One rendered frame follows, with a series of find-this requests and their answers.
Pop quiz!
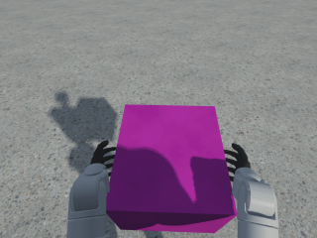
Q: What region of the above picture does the robot left forearm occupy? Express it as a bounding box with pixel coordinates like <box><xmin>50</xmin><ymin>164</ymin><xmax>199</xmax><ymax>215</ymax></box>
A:
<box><xmin>66</xmin><ymin>163</ymin><xmax>110</xmax><ymax>238</ymax></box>

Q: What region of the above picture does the robot left hand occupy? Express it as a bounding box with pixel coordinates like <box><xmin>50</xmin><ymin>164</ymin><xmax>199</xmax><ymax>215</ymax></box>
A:
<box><xmin>90</xmin><ymin>140</ymin><xmax>117</xmax><ymax>177</ymax></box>

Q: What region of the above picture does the robot right hand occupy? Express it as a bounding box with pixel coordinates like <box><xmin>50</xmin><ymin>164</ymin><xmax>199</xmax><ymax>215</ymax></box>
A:
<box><xmin>224</xmin><ymin>143</ymin><xmax>251</xmax><ymax>181</ymax></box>

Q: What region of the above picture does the robot right forearm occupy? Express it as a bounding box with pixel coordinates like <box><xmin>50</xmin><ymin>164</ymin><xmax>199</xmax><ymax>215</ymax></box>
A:
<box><xmin>232</xmin><ymin>167</ymin><xmax>279</xmax><ymax>238</ymax></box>

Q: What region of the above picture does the carton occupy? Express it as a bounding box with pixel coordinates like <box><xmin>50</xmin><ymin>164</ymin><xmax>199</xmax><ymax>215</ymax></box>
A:
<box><xmin>106</xmin><ymin>104</ymin><xmax>237</xmax><ymax>233</ymax></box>

